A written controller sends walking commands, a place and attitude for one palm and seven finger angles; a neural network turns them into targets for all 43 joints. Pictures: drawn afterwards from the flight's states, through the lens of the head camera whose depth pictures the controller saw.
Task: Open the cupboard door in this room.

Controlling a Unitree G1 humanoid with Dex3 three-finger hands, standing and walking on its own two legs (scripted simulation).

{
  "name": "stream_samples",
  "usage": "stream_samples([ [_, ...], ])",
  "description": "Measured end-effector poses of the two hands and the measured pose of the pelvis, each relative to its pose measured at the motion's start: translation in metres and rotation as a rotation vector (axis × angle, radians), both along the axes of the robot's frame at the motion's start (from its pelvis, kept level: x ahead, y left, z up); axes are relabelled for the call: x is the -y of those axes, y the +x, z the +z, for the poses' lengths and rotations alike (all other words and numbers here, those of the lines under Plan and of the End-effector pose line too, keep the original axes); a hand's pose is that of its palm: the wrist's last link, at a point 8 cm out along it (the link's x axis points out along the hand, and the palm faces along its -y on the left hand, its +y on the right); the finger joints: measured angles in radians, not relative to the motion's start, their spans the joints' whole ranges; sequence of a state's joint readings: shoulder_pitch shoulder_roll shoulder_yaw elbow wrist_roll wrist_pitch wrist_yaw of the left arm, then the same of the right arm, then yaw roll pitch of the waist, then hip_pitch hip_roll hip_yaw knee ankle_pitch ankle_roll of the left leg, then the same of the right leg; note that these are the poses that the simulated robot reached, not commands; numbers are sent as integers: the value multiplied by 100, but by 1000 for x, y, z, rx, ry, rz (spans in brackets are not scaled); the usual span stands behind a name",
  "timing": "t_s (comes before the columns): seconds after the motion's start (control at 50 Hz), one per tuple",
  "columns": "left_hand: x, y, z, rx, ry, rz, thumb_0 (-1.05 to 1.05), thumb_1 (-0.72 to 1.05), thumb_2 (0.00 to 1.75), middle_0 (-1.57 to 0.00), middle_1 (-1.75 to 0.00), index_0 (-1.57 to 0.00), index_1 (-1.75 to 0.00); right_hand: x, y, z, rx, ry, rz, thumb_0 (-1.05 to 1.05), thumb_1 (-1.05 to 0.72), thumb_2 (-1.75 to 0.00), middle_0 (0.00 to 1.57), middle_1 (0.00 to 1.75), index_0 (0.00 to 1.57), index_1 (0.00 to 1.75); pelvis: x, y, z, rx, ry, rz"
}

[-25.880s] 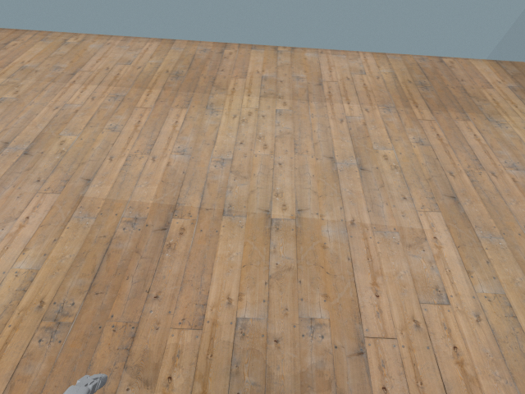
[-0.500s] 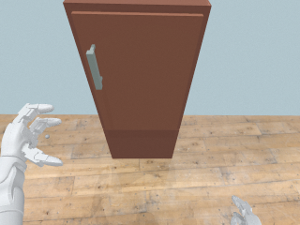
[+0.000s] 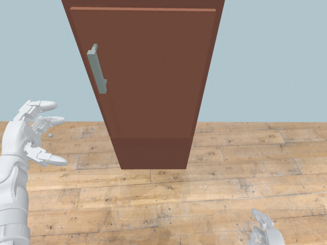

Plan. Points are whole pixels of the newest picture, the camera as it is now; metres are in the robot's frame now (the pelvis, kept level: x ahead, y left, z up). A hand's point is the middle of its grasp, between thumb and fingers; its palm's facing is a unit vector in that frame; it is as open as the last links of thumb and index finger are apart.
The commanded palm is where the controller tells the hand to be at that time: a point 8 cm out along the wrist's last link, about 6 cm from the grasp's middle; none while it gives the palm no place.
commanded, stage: move the hooked fingers beside the handle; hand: left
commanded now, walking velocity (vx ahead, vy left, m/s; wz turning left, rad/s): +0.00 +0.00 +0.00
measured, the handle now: (99, 69) +0.60 +0.25 +0.08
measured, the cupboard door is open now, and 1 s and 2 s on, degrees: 0 0 0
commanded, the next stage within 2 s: none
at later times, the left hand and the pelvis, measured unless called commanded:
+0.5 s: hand (64, 110) +0.41 +0.28 +0.09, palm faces +0.06 -1.00 +0.01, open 14.0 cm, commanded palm +0.38 +0.34 +0.09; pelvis +0.01 +0.02 +0.00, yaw -1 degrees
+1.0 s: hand (68, 94) +0.47 +0.30 +0.09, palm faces +0.07 -1.00 +0.01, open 14.0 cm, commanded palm +0.45 +0.34 +0.09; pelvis +0.00 +0.03 -0.01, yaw -2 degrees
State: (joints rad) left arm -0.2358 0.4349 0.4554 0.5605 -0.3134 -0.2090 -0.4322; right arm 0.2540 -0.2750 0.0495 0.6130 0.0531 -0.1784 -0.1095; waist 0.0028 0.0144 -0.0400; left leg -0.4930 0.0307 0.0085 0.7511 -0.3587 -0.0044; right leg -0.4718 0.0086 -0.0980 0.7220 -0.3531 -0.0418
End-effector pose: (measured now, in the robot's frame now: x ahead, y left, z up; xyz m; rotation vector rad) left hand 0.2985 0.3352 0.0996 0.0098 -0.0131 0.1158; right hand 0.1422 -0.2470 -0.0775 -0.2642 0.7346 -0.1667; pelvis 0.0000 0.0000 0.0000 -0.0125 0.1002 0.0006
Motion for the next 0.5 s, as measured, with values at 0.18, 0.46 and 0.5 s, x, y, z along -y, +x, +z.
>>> stream_samples([
  [0.18, 5, 44, -3, -30, -15, -54, -1, -50, 30, -30, -120, -30, -120, 8, -30, -9, -95, -15, -60, 1, -90, -90, 21, 30, 21, 30, -5, 1, -2, -37, -1, -14],
  [0.46, -3, 80, -5, -9, -9, -52, -1, -50, 30, -30, -120, -30, -120, 0, -71, -17, -252, -24, -128, 1, -90, -90, 21, 30, 21, 30, -19, 8, -3, -75, -11, -24],
  [0.5, -2, 86, -7, -13, -19, -55, -1, -50, 30, -30, -120, -30, -120, -2, -72, -18, -263, -26, -130, 1, -90, -90, 21, 30, 21, 30, -21, 8, -3, -80, -12, -24],
])
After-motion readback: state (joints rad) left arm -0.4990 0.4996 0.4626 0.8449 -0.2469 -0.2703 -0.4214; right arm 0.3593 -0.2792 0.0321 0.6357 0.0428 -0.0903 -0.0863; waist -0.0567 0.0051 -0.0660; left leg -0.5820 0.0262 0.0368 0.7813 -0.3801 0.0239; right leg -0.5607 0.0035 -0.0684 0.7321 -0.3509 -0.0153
